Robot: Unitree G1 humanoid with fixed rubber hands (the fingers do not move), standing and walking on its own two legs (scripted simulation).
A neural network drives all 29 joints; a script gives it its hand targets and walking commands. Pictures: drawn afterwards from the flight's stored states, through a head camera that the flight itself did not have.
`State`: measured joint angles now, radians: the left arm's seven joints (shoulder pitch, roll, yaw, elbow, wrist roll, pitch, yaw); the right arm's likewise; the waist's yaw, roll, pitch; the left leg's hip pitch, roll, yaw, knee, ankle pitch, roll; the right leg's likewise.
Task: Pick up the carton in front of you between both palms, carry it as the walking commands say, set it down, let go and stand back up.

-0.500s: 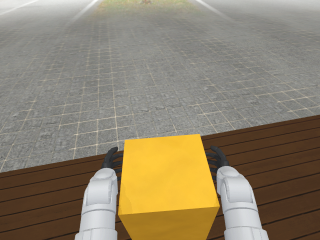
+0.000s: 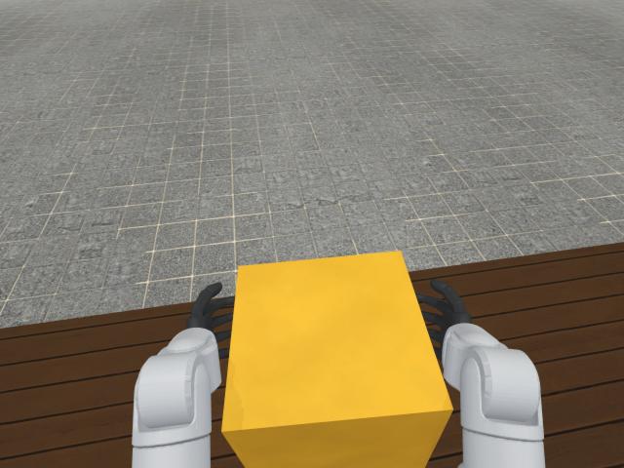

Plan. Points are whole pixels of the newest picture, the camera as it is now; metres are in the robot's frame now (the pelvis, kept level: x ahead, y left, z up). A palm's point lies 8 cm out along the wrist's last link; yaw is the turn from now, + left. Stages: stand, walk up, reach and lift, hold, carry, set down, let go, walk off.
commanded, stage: carry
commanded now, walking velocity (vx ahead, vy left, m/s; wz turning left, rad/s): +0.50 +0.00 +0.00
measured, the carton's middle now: (330, 377) +0.26 -0.01 +0.00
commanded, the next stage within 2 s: none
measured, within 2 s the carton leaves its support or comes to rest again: neither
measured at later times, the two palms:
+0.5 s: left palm (221, 179) +0.60 +0.16 +0.08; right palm (386, 178) +0.59 -0.14 +0.09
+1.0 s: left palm (242, 84) +0.98 +0.15 +0.11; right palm (360, 79) +0.99 -0.14 +0.11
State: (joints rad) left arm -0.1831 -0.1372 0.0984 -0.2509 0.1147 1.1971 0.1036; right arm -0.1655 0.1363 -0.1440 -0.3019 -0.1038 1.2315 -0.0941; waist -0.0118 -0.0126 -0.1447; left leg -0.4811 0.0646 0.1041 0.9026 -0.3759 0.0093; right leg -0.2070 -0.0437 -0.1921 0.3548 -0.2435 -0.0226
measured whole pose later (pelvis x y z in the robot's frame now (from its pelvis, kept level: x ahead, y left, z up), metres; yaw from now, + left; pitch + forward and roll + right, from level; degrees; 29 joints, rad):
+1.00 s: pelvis +0.64 -0.01 -0.01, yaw +0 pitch +4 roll +0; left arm -0.56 -0.06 0.20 -0.04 0.06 1.18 0.14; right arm -0.57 0.03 -0.18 -0.09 -0.09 1.24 -0.11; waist 0.05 0.03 -0.02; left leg -0.72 0.07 0.11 0.75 -0.08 0.05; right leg -0.09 0.01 -0.19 0.41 -0.39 -0.05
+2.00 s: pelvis +0.95 +0.02 -0.01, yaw +2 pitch +7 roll -1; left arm -0.66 -0.05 0.24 0.04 0.07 1.18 0.16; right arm -0.69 0.03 -0.25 0.05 -0.10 1.20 -0.11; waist 0.01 0.02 0.02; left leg -0.30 -0.03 0.07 0.53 -0.30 0.08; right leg -0.38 0.02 -0.06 0.60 -0.24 -0.03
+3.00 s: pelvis +0.88 -0.01 -0.01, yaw +1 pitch +1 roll +0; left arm -0.71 -0.02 0.23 0.32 0.10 1.22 0.14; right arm -0.72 -0.02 -0.21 0.33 -0.07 1.22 -0.11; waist 0.00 0.02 -0.12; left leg -0.27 -0.01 0.08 0.48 -0.23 0.04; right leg -0.31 0.04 -0.07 0.46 -0.17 -0.07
